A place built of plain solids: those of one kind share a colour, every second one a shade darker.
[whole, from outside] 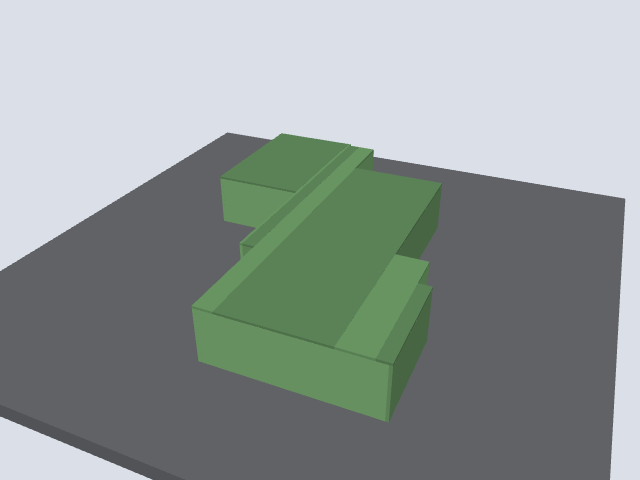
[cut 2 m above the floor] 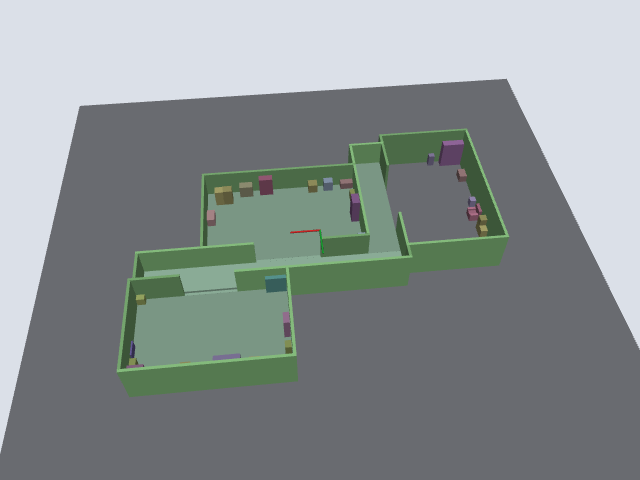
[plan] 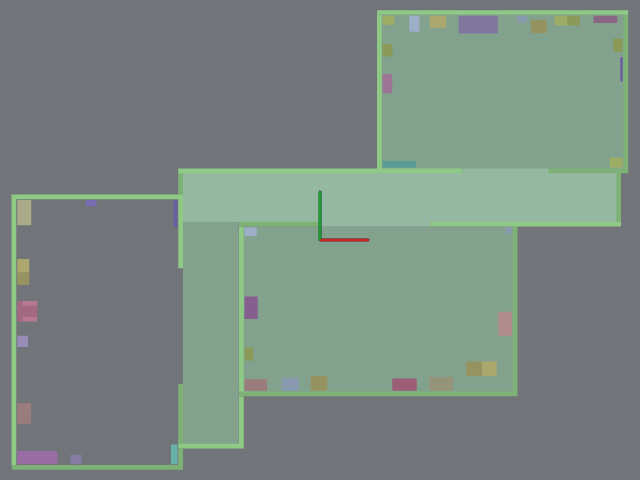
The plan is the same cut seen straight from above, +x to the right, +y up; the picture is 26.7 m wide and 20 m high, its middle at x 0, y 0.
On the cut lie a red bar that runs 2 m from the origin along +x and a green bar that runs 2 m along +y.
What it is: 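One storey of an old house, long lived in; a hall and three lower rooms beside it, each open to the hall along a stretch without wall, rail or kerb; a room's floor lies below the hall's by a bare drop, by one riser or not at all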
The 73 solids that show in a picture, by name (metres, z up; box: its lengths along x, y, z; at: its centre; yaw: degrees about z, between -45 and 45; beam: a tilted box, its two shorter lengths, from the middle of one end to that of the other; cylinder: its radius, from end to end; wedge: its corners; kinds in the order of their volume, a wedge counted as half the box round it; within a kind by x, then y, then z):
{
 "floor_1": {"box": [2.33, 9.25, 1.25], "at": [-4.54, -3.87, 0.57]},
 "floor_2": {"box": [4.57, 0.2, 1.25], "at": [2.3, 0.66, 0.57]},
 "floor_3": {"box": [11.21, 6.87, 1.25], "at": [2.42, -2.88, 0.57]},
 "floor_4": {"box": [18.05, 2.02, 1.25], "at": [3.32, 1.77, 0.57]},
 "floor_5": {"box": [10.08, 6.4, 1.06], "at": [7.61, 6.18, 0.48]},
 "floor_6": {"box": [3.57, 0.2, 1.06], "at": [7.74, 2.88, 0.48]},
 "wall_1": {"box": [0.2, 11.08, 3.79], "at": [-12.75, -3.84, 1.85]},
 "wall_2": {"box": [7.14, 0.2, 3.79], "at": [-9.28, -9.48, 1.85]},
 "wall_3": {"box": [7.14, 0.2, 3.79], "at": [-9.28, 1.8, 1.85]},
 "wall_4": {"box": [0.2, 0.69, 3.79], "at": [-5.81, -9.04, 1.85]},
 "wall_5": {"box": [0.2, 2.49, 3.79], "at": [-5.81, -7.25, 1.85]},
 "wall_6": {"box": [0.2, 2.88, 3.79], "at": [-5.81, 0.26, 1.85]},
 "wall_7": {"box": [0.2, 0.88, 3.79], "at": [-5.81, 2.34, 1.85]},
 "wall_8": {"box": [2.73, 0.2, 3.79], "at": [-4.54, -8.59, 1.85]},
 "wall_9": {"box": [0.2, 1.98, 3.79], "at": [-3.28, -7.5, 1.85]},
 "wall_10": {"box": [0.2, 6.87, 3.79], "at": [-3.28, -2.88, 1.85]},
 "wall_11": {"box": [3.4, 0.2, 3.79], "at": [-1.68, 0.66, 1.85]},
 "wall_12": {"box": [11.86, 0.2, 3.79], "at": [0.02, 2.88, 1.85]},
 "wall_13": {"box": [11.61, 0.2, 3.79], "at": [2.42, -6.42, 1.85]},
 "wall_14": {"box": [0.2, 6.4, 3.79], "at": [2.47, 6.18, 1.85]},
 "wall_15": {"box": [10.48, 0.2, 3.79], "at": [7.61, 9.48, 1.85]},
 "wall_16": {"box": [0.2, 6.87, 3.79], "at": [8.13, -2.88, 1.85]},
 "wall_17": {"box": [7.96, 0.2, 3.79], "at": [8.56, 0.66, 1.85]},
 "wall_18": {"box": [3.33, 0.2, 3.79], "at": [11.19, 2.88, 1.85]},
 "wall_19": {"box": [0.2, 2.02, 3.79], "at": [12.44, 1.77, 1.85]},
 "wall_20": {"box": [0.2, 6.4, 3.79], "at": [12.75, 6.18, 1.85]},
 "roof_1": {"box": [7.14, 0.89, 0.16], "at": [-9.28, -9.13, 3.82]},
 "roof_2": {"box": [9.67, 2.18, 0.16], "at": [-8.02, -7.6, 3.82]},
 "roof_3": {"box": [21.08, 7.07, 0.16], "at": [-2.31, -2.98, 3.82]},
 "roof_4": {"box": [25.39, 1.34, 0.16], "at": [-0.15, 1.23, 3.82]},
 "roof_5": {"box": [18.45, 0.88, 0.16], "at": [3.32, 2.34, 3.82]},
 "roof_6": {"box": [18.76, 0.2, 0.16], "at": [3.47, 2.88, 3.82]},
 "roof_7": {"box": [10.48, 6.6, 0.16], "at": [7.61, 6.28, 3.82]},
 "wardrobe_1": {"box": [1.68, 0.55, 2.29], "at": [-11.78, -9.07, 1.09]},
 "wardrobe_2": {"box": [0.55, 0.94, 2.1], "at": [-2.87, -2.82, 2.25]},
 "carton_stack_1": {"box": [0.51, 0.53, 0.58], "at": [-12.37, -1.61, 1.07]},
 "carton_stack_2": {"box": [0.51, 1.09, 0.83], "at": [-12.37, -1.33, 0.37]},
 "carton_stack_3": {"box": [0.69, 0.63, 0.75], "at": [-0.05, -5.97, 1.57]},
 "carton_stack_4": {"box": [0.69, 0.51, 1.29], "at": [4.91, 9.09, 1.66]},
 "carton_stack_5": {"box": [0.67, 0.6, 1.36], "at": [6.42, -5.36, 1.88]},
 "carton_stack_6": {"box": [0.61, 0.6, 1.32], "at": [7.06, -5.36, 1.86]},
 "carton_stack_7": {"box": [0.66, 0.56, 1.0], "at": [9.12, 8.9, 1.52]},
 "workbench_1": {"box": [1.65, 0.75, 1.4], "at": [6.59, 8.97, 1.71]},
 "chest_drawers_1": {"box": [0.59, 1.05, 1.21], "at": [-12.32, 1.14, 0.55]},
 "chest_drawers_2": {"box": [0.99, 0.58, 1.01], "at": [5.05, -6.0, 1.7]},
 "metal_shelving_1": {"box": [0.41, 0.8, 1.7], "at": [2.81, 6.51, 1.86]},
 "metal_shelving_2": {"box": [0.99, 0.31, 1.92], "at": [11.89, 9.2, 1.98]},
 "crate_stack_1": {"box": [0.37, 0.57, 0.7], "at": [-2.96, -4.75, 1.55]},
 "crate_stack_2": {"box": [0.42, 0.52, 0.83], "at": [2.81, 7.9, 1.43]},
 "crate_stack_3": {"box": [0.49, 0.38, 0.61], "at": [2.85, 9.16, 1.32]},
 "crate_stack_4": {"box": [0.52, 0.41, 0.54], "at": [10.04, 9.14, 1.82]},
 "crate_stack_5": {"box": [1.05, 0.41, 0.54], "at": [10.3, 9.14, 1.28]},
 "crate_stack_6": {"box": [0.55, 0.42, 0.61], "at": [12.34, 3.22, 1.32]},
 "crate_stack_7": {"box": [0.4, 0.56, 0.67], "at": [12.42, 8.12, 1.35]},
 "trunk_1": {"box": [0.58, 0.87, 0.65], "at": [-12.33, -7.22, 0.28]},
 "trunk_2": {"box": [0.95, 0.48, 0.58], "at": [-2.67, -6.04, 1.49]},
 "trunk_3": {"box": [0.57, 1.0, 0.67], "at": [7.71, -3.49, 1.53]},
 "tall_odds_1": {"box": [0.52, 0.36, 1.66], "at": [-2.89, 0.35, 2.03]},
 "tall_odds_2": {"box": [0.7, 0.55, 0.86], "at": [-1.25, -6.01, 1.63]},
 "tall_odds_3": {"box": [0.43, 0.67, 0.63], "at": [3.93, 9.01, 1.33]},
 "tall_odds_4": {"box": [0.4, 0.28, 1.41], "at": [8.43, 9.21, 1.72]},
 "bookcase_1": {"box": [0.27, 0.82, 1.13], "at": [-6.08, -8.94, 0.52]},
 "bookcase_2": {"box": [1.39, 0.28, 1.5], "at": [3.3, 3.15, 1.76]},
 "clothes_rail_1": {"box": [1.01, 0.51, 1.58], "at": [3.52, -6.03, 1.99]},
 "armchair_1": {"box": [0.23, 0.86, 1.04], "at": [-12.5, -2.97, 0.47]},
 "armchair_2": {"box": [0.6, 0.2, 0.16], "at": [-12.08, -3.3, 0.56]},
 "armchair_3": {"box": [0.6, 0.67, 0.53], "at": [-12.08, -3.07, 0.21]},
 "armchair_4": {"box": [0.6, 0.2, 0.68], "at": [-12.08, -2.64, 0.29]},
 "side_table_1": {"box": [0.46, 0.47, 0.71], "at": [-12.39, -4.22, 0.31]},
 "side_table_2": {"box": [0.46, 0.4, 1.03], "at": [-10.17, -9.15, 0.47]},
 "radiator_1": {"box": [0.45, 0.26, 0.64], "at": [-9.53, 1.54, 0.27]},
 "radiator_2": {"box": [0.18, 1.13, 0.9], "at": [-6.03, 1.1, 0.4]},
 "radiator_3": {"box": [0.11, 1.02, 0.69], "at": [12.56, 7.11, 1.36]}
}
